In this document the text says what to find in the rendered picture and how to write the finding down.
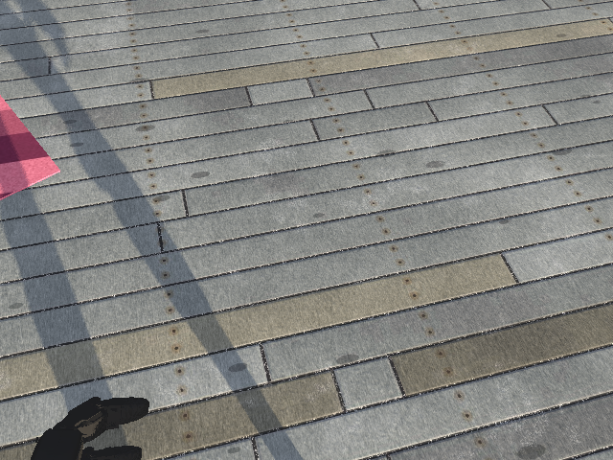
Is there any robot left hand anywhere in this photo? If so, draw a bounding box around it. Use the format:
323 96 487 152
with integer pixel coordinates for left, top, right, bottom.
31 397 149 460

